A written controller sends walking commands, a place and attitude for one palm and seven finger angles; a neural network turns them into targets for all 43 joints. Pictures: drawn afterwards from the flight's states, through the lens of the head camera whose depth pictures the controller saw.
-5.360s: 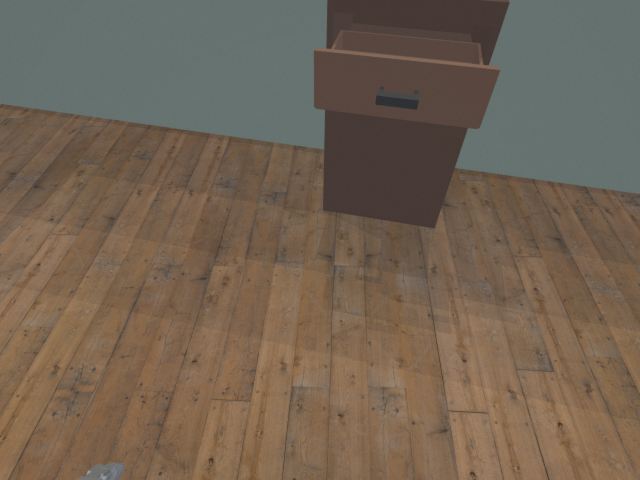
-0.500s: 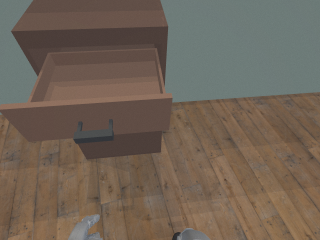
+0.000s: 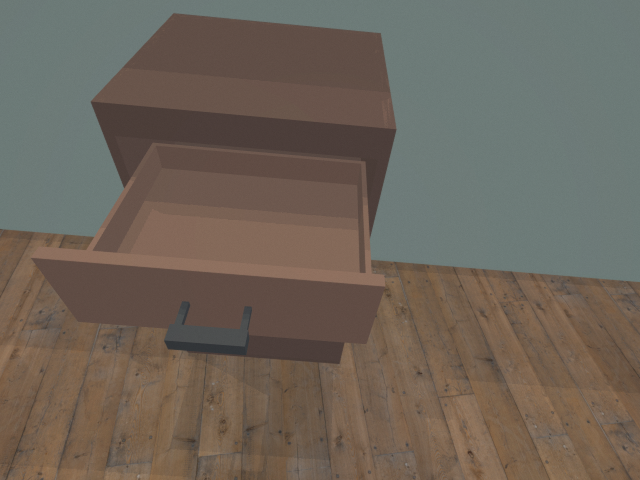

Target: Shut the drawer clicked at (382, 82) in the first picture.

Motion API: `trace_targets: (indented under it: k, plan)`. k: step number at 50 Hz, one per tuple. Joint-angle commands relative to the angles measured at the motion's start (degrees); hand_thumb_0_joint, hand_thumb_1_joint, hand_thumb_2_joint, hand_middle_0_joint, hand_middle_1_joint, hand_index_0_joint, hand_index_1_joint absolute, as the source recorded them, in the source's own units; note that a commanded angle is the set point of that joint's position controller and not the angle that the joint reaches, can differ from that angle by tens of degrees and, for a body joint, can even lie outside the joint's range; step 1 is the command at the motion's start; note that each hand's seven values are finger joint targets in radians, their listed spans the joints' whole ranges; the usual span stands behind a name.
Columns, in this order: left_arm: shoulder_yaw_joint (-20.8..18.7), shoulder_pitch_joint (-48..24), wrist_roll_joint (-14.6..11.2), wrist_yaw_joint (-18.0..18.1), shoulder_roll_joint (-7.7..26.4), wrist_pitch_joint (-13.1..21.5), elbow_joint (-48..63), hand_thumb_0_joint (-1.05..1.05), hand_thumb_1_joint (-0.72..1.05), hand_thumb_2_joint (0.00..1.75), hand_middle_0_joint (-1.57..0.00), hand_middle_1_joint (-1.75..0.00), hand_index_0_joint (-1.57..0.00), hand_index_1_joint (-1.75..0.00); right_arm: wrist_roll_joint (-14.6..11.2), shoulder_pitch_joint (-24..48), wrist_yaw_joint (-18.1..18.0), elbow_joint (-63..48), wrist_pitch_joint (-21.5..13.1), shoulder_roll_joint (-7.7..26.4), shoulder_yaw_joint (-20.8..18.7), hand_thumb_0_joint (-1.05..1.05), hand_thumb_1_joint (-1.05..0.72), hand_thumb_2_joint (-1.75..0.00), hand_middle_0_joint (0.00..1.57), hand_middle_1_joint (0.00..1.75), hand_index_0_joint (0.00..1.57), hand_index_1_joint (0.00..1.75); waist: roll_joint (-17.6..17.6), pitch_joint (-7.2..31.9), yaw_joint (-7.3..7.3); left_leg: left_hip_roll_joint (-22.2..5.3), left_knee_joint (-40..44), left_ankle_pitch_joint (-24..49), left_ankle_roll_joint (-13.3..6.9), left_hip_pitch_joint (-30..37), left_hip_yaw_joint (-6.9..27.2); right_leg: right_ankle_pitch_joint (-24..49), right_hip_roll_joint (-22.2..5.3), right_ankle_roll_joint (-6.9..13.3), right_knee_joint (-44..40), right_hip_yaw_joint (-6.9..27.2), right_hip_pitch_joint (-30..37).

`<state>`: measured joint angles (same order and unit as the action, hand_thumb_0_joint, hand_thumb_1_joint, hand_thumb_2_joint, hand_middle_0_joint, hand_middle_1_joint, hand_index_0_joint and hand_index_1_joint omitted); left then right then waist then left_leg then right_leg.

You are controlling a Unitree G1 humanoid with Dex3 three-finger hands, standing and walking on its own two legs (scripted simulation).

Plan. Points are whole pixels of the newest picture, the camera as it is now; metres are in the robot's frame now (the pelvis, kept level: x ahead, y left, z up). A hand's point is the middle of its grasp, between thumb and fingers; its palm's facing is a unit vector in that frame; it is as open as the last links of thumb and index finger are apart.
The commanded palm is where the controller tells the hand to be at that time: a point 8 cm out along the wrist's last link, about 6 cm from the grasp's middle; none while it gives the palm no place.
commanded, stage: come to a stop and stand still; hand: left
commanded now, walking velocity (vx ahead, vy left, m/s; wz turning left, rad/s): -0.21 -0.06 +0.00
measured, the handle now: (212, 325) +0.31 +0.19 -0.02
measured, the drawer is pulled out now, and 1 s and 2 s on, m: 0.28 0.28 0.28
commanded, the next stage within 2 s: look again from close up in 1.38 s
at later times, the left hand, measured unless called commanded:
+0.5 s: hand out of the picture +0.01 +0.15 -0.17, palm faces +0.01 -0.98 -0.20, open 7.4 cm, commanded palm none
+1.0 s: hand out of the picture -0.01 +0.12 -0.17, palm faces +0.04 -0.99 -0.15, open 7.4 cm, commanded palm none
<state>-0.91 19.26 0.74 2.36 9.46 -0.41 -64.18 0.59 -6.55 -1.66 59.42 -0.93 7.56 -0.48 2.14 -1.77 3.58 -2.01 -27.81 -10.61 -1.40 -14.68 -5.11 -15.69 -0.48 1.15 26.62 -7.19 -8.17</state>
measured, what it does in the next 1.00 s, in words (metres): stands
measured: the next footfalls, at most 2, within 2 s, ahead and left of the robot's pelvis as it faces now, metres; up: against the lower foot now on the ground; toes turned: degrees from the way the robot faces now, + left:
none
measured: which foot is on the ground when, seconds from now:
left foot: down 0.00-1.00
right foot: down 0.00-1.00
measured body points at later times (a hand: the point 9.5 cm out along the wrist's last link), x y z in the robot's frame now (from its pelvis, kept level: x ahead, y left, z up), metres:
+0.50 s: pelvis -0.01 -0.02 +0.00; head -0.02 -0.03 +0.45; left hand +0.01 +0.20 -0.16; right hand -0.03 -0.25 -0.16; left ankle +0.05 +0.10 -0.74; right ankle -0.01 -0.10 -0.74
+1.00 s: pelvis +0.02 -0.02 +0.01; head +0.03 -0.02 +0.46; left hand -0.01 +0.18 -0.16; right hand -0.01 -0.21 -0.16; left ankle +0.05 +0.10 -0.74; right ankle -0.01 -0.10 -0.74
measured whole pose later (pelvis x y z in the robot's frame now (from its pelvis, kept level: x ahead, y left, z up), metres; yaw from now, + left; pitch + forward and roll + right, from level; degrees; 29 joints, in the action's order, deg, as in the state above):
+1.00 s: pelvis +0.02 -0.02 +0.01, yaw -2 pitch -1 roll +1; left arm -0.3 19.4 0.7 2.5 4.7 0.7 -66.5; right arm 1.0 -17.7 -2.4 67.3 -0.5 4.5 0.1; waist 0.3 -1.5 0.1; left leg -1.7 -21.7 -9.3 0.3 -11.3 -4.9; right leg -15.6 0.3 2.6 23.2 -5.8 -6.9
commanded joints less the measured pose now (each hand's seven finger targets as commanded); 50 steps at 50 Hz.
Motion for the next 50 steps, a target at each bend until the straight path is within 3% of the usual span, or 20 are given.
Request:
trace_targets:
  k: [1,2,6,7,9,10,11,12,13,14,15,17,19,21,24,27,30,32,47,50]
  plan:
    - [-0.95,4.19,0.08,0.02,5.00,-0.28,2.63,0.00,0.90,0.90,-0.20,-0.30,-0.20,-0.30,-0.42,-3.22,-1.16,-1.82,0.87,9.44,-2.60,0.00,-0.90,-0.90,0.20,0.30,0.20,0.30,-9.42,0.14,-2.41,-11.56,8.32,21.93,-3.78,6.25,10.26,3.20,-4.42,-1.14,-0.81,5.64,-5.89]
    - [-1.12,4.20,0.11,-0.14,4.99,-0.37,2.83,0.00,0.90,0.90,-0.20,-0.30,-0.20,-0.30,-0.55,-3.21,-1.15,-1.85,0.92,9.67,-2.79,0.00,-0.90,-0.90,0.20,0.30,0.20,0.30,-7.54,0.29,-2.37,-12.14,8.67,20.85,-4.30,5.70,10.36,2.45,-4.22,-1.06,0.31,5.39,-5.51]
    - [-1.62,5.02,0.60,-0.16,3.86,-0.89,4.31,0.00,0.90,0.90,-0.20,-0.30,-0.20,-0.30,-0.19,-2.91,-1.17,-2.73,1.41,10.56,-3.94,0.00,-0.90,-0.90,0.20,0.30,0.20,0.30,-8.34,4.57,-2.59,-13.58,8.74,16.78,-6.05,6.06,11.29,-2.33,-3.30,-0.89,5.94,5.35,-7.51]
    - [-1.65,5.39,0.58,-0.25,3.63,-0.96,4.19,0.00,0.90,0.90,-0.20,-0.30,-0.20,-0.30,-0.27,-2.57,-1.09,-2.58,1.30,10.19,-3.85,0.00,-0.90,-0.90,0.20,0.30,0.20,0.30,-7.55,4.84,-2.29,-14.02,9.68,13.32,-6.64,4.02,11.55,-3.60,-3.22,-0.80,7.28,5.31,-6.03]
    - [-1.76,6.39,0.94,-0.16,2.88,-0.96,4.13,0.00,0.90,0.90,-0.20,-0.30,-0.20,-0.30,-0.03,-1.51,-0.79,-2.95,1.48,9.73,-4.01,0.00,-0.90,-0.90,0.20,0.30,0.20,0.30,-6.21,4.12,-1.77,-12.94,9.77,4.97,-5.99,0.03,11.29,-1.64,-3.42,-0.48,5.83,5.86,-5.00]
    - [-1.74,7.02,1.07,-0.13,2.78,-0.75,3.98,0.00,0.90,0.90,-0.20,-0.30,-0.20,-0.30,-0.04,-0.81,-0.54,-2.96,1.57,9.19,-3.89,0.00,-0.90,-0.90,0.20,0.30,0.20,0.30,-4.28,3.45,-1.25,-10.99,8.34,0.04,-4.63,-1.58,9.75,1.35,-4.05,-0.21,1.89,7.06,-4.57]
    - [-1.66,6.10,1.14,-0.10,3.53,-0.29,4.20,0.00,0.90,0.90,-0.20,-0.30,-0.20,-0.30,-0.13,-1.44,-0.31,-2.97,1.68,7.53,-3.69,0.00,-0.90,-0.90,0.20,0.30,0.20,0.30,0.07,2.49,-1.88,-7.19,5.49,-3.69,-2.53,-2.13,7.75,2.93,-5.88,0.71,-3.88,10.92,-5.23]
    - [-1.55,3.97,0.96,-0.16,4.78,0.34,4.37,0.00,0.90,0.90,-0.20,-0.30,-0.20,-0.30,-0.28,-2.42,0.08,-2.29,1.88,5.46,-3.20,0.00,-0.90,-0.90,0.20,0.30,0.20,0.30,6.06,2.51,-2.87,-3.29,2.07,-6.02,-0.30,-0.05,4.01,1.35,-9.42,2.16,-8.70,14.44,-7.26]
    - [-1.62,1.17,0.71,-0.10,5.87,0.68,4.81,0.00,0.90,0.90,-0.20,-0.30,-0.20,-0.30,-0.23,-3.55,0.33,-1.90,2.16,3.88,-2.94,0.00,-0.90,-0.90,0.20,0.30,0.20,0.30,8.93,1.55,-3.99,-1.23,-1.16,-5.91,0.93,1.59,2.77,-0.60,-13.06,4.43,-11.97,17.44,-10.53]
    - [-1.67,-0.87,0.53,-0.01,6.25,0.76,5.23,0.00,0.90,0.90,-0.20,-0.30,-0.20,-0.30,-0.06,-4.59,0.43,-0.94,2.29,3.56,-2.72,0.00,-0.90,-0.90,0.20,0.30,0.20,0.30,8.52,0.59,-4.32,-1.12,-2.95,-5.78,1.25,3.24,2.98,-2.93,-14.40,6.16,-13.71,17.94,-13.26]
    - [-1.53,-2.00,0.40,-0.03,6.22,0.80,5.06,0.00,0.90,0.90,-0.20,-0.30,-0.20,-0.30,0.07,-5.43,0.47,0.15,2.13,3.26,-2.52,0.00,-0.90,-0.90,0.20,0.30,0.20,0.30,6.09,-0.06,-4.62,-1.18,-3.23,-3.83,1.25,4.76,3.31,-2.38,-13.77,6.47,-13.50,16.90,-14.29]
    - [-1.16,-2.76,0.06,-0.12,5.78,1.09,4.04,0.00,0.90,0.90,-0.20,-0.30,-0.20,-0.30,0.00,-8.00,0.34,2.16,1.61,2.73,-1.74,0.00,-0.90,-0.90,0.20,0.30,0.20,0.30,2.98,-0.02,-5.14,-2.22,1.18,0.39,0.98,6.29,4.40,-0.93,-10.86,4.79,-11.42,13.45,-12.51]
    - [-0.84,-1.81,-0.13,-0.11,4.91,1.02,3.03,0.00,0.90,0.90,-0.20,-0.30,-0.20,-0.30,0.14,-8.39,0.22,3.23,1.34,3.65,-1.36,0.00,-0.90,-0.90,0.20,0.30,0.20,0.30,0.92,-1.68,-4.31,-3.65,4.38,0.99,0.96,5.64,5.47,-4.27,-8.65,2.69,-11.22,11.87,-11.66]
    - [-0.94,-1.85,-0.07,-0.13,5.25,0.48,2.36,0.00,0.90,0.90,-0.20,-0.30,-0.20,-0.30,0.27,-9.11,0.32,4.07,1.55,4.03,-1.04,0.00,-0.90,-0.90,0.20,0.30,0.20,0.30,-0.38,-5.42,-3.79,-3.57,6.12,-2.75,1.19,2.80,5.92,-11.57,-7.84,1.98,-12.88,11.77,-12.25]
    - [-0.97,-0.87,-0.24,-0.19,5.18,0.36,1.61,0.00,0.90,0.90,-0.20,-0.30,-0.20,-0.30,0.43,-10.93,0.21,5.13,1.41,3.37,-0.62,0.00,-0.90,-0.90,0.20,0.30,0.20,0.30,-3.33,-6.83,-3.19,-3.24,7.99,-3.80,1.12,1.16,6.16,-11.60,-7.29,1.74,-13.11,11.37,-10.69]
    - [-1.09,-0.54,-0.35,-0.21,4.68,0.38,1.27,0.00,0.90,0.90,-0.20,-0.30,-0.20,-0.30,0.45,-13.54,0.06,5.86,1.23,2.84,-0.52,0.00,-0.90,-0.90,0.20,0.30,0.20,0.30,-2.28,-6.31,-2.91,-3.34,9.03,-4.63,0.92,0.38,6.13,-10.70,-6.70,1.61,-13.11,10.46,-8.52]
    - [-0.94,-0.04,-0.53,-0.20,3.94,0.66,1.03,0.00,0.90,0.90,-0.20,-0.30,-0.20,-0.30,0.44,-15.16,-0.17,6.13,0.78,2.57,-0.46,0.00,-0.90,-0.90,0.20,0.30,0.20,0.30,-3.94,-4.17,-3.09,-3.54,8.95,-2.01,1.01,1.21,6.36,-6.02,-6.65,1.78,-11.82,10.27,-6.75]
    - [-0.97,0.35,-0.54,-0.16,3.64,0.82,0.94,0.00,0.90,0.90,-0.20,-0.30,-0.20,-0.30,0.28,-16.07,-0.29,6.47,0.56,2.23,-0.42,0.00,-0.90,-0.90,0.20,0.30,0.20,0.30,-2.63,-3.10,-2.99,-3.85,9.18,-0.82,0.92,1.70,6.21,-3.61,-6.44,1.74,-11.57,9.60,-4.96]
    - [-0.36,4.91,-0.25,0.40,0.38,1.62,-1.22,0.00,0.90,0.90,-0.20,-0.30,-0.20,-0.30,-0.32,-16.45,-0.93,6.75,-0.17,1.41,-0.51,0.00,-0.90,-0.90,0.20,0.30,0.20,0.30,-1.37,-2.96,-3.53,-4.74,8.92,5.23,0.11,6.31,5.87,6.08,-5.66,1.08,-9.75,8.39,-4.94]
    - [-0.23,5.56,-0.18,0.50,0.03,1.75,-1.56,0.00,0.90,0.90,-0.20,-0.30,-0.20,-0.30,-0.26,-15.64,-1.00,6.76,-0.26,1.58,-0.43,0.00,-0.90,-0.90,0.20,0.30,0.20,0.30,-2.49,-3.11,-3.66,-4.78,8.71,6.34,0.19,7.10,5.77,7.37,-5.93,1.03,-9.56,8.50,-5.29]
